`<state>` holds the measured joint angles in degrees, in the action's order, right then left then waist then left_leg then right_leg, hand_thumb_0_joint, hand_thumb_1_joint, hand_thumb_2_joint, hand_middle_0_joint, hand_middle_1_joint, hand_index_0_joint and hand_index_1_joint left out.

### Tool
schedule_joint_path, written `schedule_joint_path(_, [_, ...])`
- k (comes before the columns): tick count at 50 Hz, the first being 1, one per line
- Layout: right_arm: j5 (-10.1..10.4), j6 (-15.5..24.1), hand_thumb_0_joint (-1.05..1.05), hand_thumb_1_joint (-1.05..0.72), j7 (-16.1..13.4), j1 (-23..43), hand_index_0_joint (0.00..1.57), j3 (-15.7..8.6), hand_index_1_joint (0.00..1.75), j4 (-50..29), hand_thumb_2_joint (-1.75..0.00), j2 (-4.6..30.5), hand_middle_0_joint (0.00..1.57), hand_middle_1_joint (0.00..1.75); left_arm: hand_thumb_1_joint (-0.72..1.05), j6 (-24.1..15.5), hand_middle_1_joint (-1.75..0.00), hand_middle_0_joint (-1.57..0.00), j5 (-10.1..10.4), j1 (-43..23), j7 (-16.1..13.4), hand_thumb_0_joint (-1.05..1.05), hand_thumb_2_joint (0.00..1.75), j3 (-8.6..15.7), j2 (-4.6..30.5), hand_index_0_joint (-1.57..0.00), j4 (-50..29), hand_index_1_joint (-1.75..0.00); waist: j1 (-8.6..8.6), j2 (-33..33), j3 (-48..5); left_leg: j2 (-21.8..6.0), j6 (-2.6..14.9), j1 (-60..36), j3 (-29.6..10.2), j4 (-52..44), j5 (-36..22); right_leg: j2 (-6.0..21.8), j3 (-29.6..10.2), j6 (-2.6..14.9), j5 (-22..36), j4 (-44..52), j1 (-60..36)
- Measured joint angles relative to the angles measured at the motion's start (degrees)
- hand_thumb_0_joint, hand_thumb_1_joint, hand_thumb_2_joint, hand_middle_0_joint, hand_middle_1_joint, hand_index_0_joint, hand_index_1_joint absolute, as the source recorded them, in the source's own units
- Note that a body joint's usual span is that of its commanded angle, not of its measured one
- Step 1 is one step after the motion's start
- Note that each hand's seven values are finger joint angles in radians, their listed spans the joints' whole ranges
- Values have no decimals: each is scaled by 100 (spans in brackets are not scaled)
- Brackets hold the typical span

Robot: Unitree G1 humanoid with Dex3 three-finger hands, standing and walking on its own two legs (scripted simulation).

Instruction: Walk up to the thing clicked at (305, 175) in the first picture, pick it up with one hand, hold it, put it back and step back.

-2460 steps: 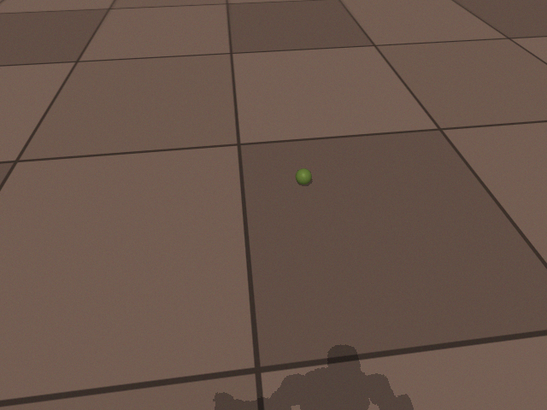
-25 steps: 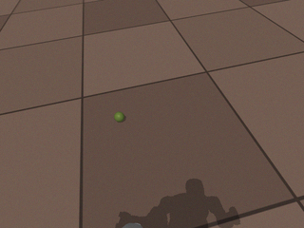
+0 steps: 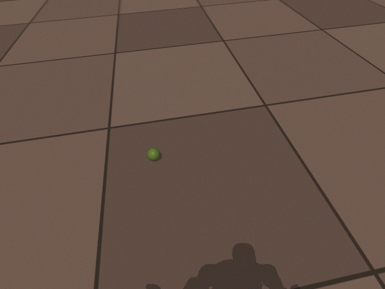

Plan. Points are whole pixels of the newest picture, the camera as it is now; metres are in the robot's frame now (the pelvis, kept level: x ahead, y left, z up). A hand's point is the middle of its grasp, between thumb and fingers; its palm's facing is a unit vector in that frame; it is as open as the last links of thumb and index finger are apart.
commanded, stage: step back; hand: left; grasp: from above
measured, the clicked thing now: (153, 154) +1.07 +0.33 -0.72
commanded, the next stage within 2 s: stand in 0.46 s
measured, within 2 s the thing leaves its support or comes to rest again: neither
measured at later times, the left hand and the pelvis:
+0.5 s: hand out of the picture +0.11 +0.30 -0.16, palm faces -0.01 -0.93 -0.37, open 7.4 cm; pelvis +0.04 +0.03 +0.00, yaw +0 degrees
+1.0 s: hand out of the picture +0.13 +0.28 -0.14, palm faces -0.03 -0.94 -0.34, open 7.4 cm; pelvis +0.04 +0.03 +0.02, yaw +0 degrees
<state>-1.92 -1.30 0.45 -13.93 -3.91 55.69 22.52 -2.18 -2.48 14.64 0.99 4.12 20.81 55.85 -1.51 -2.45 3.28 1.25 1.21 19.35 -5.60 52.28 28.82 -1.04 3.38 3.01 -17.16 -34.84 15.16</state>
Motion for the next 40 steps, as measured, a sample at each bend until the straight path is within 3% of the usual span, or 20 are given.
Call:
schedule_joint_path(5, [33, 128, 0, -91, 26, 113, 20, 6, 30, -33, -90, 91, 20, 30, 90, -104, -30, -21, 68, 36, -29, 0, 90, -82, -132, -20, -49, -30, -90, -62, 155, -32, -75, 529, -13, 151, -474, 102, 20, -76, 97, 405, -326])
schedule_joint_path(10, [46, 107, 0, -91, 22, 292, 20, 48, 30, -21, -90, 31, 20, 30, 90, -40, -31, -21, 103, -48, -79, 0, 90, -141, -58, -20, -65, -30, -85, -8, 310, -285, -122, 352, 274, -1040, -935, 218, 51, -167, -148, 169, -353])
schedule_joint_path(13, [41, 120, 0, -91, -2, 405, 20, 69, 30, 14, -90, -55, 20, 30, 90, 66, -31, -21, 156, -162, -104, 0, 90, -182, 30, -20, -107, -30, -51, 77, 356, -290, -94, 3, 510, -1773, -1680, 307, 70, -259, -466, -296, -216])
schedule_joint_path(15, [16, 119, 0, -91, -31, 553, 20, 85, 30, 72, -90, -200, 20, 30, 90, 152, -30, -21, 193, -319, -136, 0, 90, -188, 101, -20, -100, -30, -87, 300, 456, -173, -161, -27, 641, -1712, -1630, 447, -65, -301, -596, -566, -125])
schedule_joint_path(19, [20, 95, 0, -91, -11, 814, 21, 204, 30, 83, -90, -352, 20, 30, 90, 222, -30, -21, 250, -484, -159, 0, 90, -231, 133, -20, -20, -30, -74, 318, 389, -317, -129, 91, 706, -1511, -1426, 264, -225, -180, -785, -548, -89])
schedule_joint_path(25, [102, 115, 0, -90, -6, 1106, 21, 284, 30, 183, -90, -401, 20, 30, 90, 130, -30, -20, 187, -588, -117, 0, 90, -289, 94, -20, 254, -30, 15, 226, 254, -432, -190, 23, 698, -1656, -1459, 161, -220, -372, -357, 38, -339])
schedule_joint_path(32, [129, 219, 0, -90, 43, 1130, 21, 336, 30, 500, -90, -298, 20, 30, 90, 112, -30, -20, 212, -694, -48, 0, 90, -444, -54, -20, 595, -30, 64, 139, 117, -372, -188, -420, 724, -2356, -1769, 204, -216, -395, -52, 729, -772])
schedule_joint_path(40, [132, 208, 0, -91, 59, 1036, 21, 336, 30, 805, -90, -251, 20, 30, 90, 90, -30, -20, 216, -852, -40, 0, 90, -460, -69, -20, 794, -30, 147, 160, 61, -367, -216, -719, 720, -2875, -2035, 195, -197, -387, 206, 1232, -1062])
